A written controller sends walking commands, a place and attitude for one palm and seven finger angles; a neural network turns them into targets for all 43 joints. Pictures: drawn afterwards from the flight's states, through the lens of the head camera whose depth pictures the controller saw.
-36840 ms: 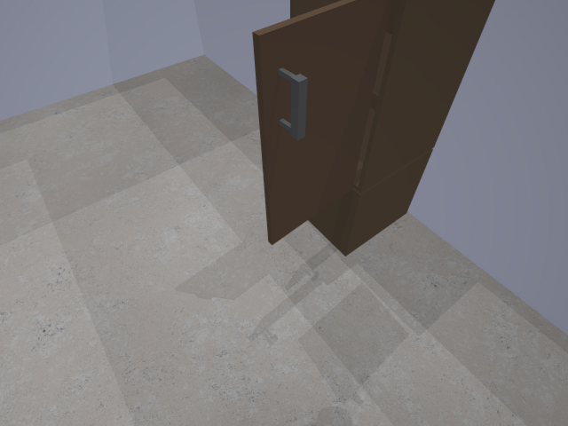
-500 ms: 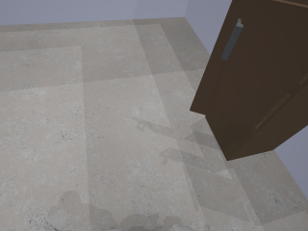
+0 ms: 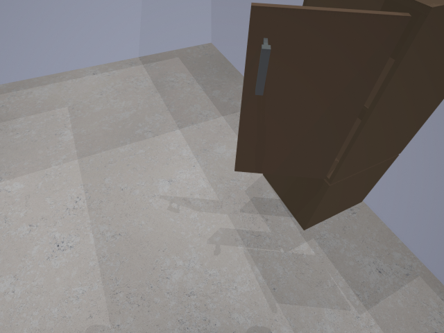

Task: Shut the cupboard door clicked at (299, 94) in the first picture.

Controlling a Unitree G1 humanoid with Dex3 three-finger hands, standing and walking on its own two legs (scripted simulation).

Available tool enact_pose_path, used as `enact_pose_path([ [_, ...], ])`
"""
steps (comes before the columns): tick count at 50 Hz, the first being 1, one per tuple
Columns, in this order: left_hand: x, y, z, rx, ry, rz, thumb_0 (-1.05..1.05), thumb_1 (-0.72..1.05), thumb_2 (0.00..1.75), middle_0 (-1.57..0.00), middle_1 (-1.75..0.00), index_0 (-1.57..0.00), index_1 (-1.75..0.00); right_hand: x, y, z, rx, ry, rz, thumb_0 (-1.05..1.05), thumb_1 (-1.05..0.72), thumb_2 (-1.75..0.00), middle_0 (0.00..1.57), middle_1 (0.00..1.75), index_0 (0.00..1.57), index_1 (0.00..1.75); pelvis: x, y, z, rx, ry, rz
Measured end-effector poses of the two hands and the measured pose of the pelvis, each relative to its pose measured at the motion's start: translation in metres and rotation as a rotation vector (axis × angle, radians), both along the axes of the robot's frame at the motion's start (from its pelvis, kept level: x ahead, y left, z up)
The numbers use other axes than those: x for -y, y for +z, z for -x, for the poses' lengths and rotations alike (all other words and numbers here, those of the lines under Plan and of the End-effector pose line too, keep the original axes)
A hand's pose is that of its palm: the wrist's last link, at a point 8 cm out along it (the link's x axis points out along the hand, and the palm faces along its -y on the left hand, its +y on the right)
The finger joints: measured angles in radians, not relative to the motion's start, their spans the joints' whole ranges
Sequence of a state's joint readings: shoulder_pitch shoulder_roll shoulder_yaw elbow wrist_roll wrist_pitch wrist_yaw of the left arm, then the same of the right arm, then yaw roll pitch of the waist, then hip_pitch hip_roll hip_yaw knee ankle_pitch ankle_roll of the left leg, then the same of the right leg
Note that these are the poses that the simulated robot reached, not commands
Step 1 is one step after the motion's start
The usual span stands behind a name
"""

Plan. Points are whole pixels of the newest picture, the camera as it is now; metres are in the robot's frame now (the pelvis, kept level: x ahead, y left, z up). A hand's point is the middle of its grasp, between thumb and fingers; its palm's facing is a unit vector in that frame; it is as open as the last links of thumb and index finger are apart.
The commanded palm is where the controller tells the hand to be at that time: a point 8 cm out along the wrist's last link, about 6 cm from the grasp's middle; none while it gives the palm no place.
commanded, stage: take the last steps up to it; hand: left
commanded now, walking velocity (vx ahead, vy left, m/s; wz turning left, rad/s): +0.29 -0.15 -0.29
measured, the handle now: (262, 67) +0.70 -0.08 +0.12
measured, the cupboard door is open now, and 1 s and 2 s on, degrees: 59 59 59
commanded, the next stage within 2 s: come to a stop and stand still in 0.62 s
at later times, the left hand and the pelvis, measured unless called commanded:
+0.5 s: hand (184, 273) +0.28 +0.10 -0.17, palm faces -0.26 -0.95 -0.16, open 7.4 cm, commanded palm none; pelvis +0.12 -0.06 -0.01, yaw -10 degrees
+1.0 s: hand (207, 271) +0.29 +0.04 -0.18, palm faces -0.08 -0.98 -0.17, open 7.3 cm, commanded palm none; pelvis +0.25 -0.13 +0.00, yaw -8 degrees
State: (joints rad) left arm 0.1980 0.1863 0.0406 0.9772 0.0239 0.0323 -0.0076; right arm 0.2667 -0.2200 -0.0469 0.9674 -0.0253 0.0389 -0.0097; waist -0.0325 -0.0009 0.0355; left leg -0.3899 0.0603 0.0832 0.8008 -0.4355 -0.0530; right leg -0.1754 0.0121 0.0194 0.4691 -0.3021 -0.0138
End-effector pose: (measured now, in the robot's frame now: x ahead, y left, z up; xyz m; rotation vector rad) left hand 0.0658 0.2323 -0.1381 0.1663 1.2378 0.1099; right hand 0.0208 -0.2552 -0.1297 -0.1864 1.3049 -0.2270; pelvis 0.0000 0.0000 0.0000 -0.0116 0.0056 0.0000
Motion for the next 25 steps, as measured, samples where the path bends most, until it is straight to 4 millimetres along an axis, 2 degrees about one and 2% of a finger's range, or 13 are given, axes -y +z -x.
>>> enact_pose_path([
  [3, -0.007, -0.018, 0.002, -0.035, 0.006, 0.035, 0.0, 0.9, 0.9, -0.2, -0.3, -0.2, -0.3, -0.008, 0.0, -0.009, 0.041, 0.002, 0.03, 0.01, -0.91, -0.9, 0.2, 0.3, 0.2, 0.3, -0.009, -0.009, -0.011, -0.006, -0.021, 0.02],
  [5, -0.01, -0.024, -0.001, -0.073, -0.017, 0.045, 0.0, 0.9, 0.9, -0.2, -0.3, -0.2, -0.3, -0.013, 0.003, -0.008, 0.055, -0.016, 0.046, 0.01, -0.9, -0.9, 0.2, 0.3, 0.2, 0.3, -0.011, -0.011, -0.017, -0.004, -0.048, 0.016],
  [9, -0.01, -0.017, -0.025, -0.097, -0.068, 0.059, 0.0, 0.9, 0.9, -0.2, -0.3, -0.2, -0.3, -0.018, 0.016, 0.01, 0.012, -0.073, 0.053, 0.01, -0.9, -0.9, 0.2, 0.3, 0.2, 0.3, -0.01, 0.001, -0.034, -0.003, -0.086, 0.021],
  [13, -0.002, -0.006, -0.065, -0.063, -0.102, 0.062, 0.0, 0.91, 0.9, -0.19, -0.3, -0.19, -0.3, -0.021, 0.025, 0.031, -0.079, -0.128, 0.042, 0.01, -0.9, -0.9, 0.2, 0.3, 0.2, 0.3, -0.003, 0.011, -0.052, -0.007, -0.116, 0.033],
  [17, 0.016, -0.002, -0.11, -0.037, -0.159, 0.055, 0.0, 0.91, 0.9, -0.19, -0.3, -0.19, -0.3, -0.019, 0.027, 0.05, -0.163, -0.199, 0.018, 0.01, -0.9, -0.9, 0.2, 0.3, 0.2, 0.3, 0.01, 0.012, -0.072, -0.009, -0.143, 0.034],
  [21, 0.047, -0.001, -0.163, -0.009, -0.225, 0.046, 0.0, 0.91, 0.9, -0.19, -0.3, -0.19, -0.3, -0.013, 0.021, 0.061, -0.244, -0.269, -0.021, 0.01, -0.9, -0.9, 0.2, 0.3, 0.2, 0.3, 0.031, 0.008, -0.094, -0.011, -0.165, 0.023],
  [25, 0.087, -0.004, -0.217, 0.053, -0.274, 0.03, 0.0, 0.91, 0.9, -0.19, -0.3, -0.19, -0.3, 0.004, 0.005, 0.059, -0.319, -0.319, -0.072, 0.01, -0.9, -0.9, 0.21, 0.3, 0.2, 0.3, 0.062, -0.006, -0.123, -0.011, -0.175, 0.01],
])
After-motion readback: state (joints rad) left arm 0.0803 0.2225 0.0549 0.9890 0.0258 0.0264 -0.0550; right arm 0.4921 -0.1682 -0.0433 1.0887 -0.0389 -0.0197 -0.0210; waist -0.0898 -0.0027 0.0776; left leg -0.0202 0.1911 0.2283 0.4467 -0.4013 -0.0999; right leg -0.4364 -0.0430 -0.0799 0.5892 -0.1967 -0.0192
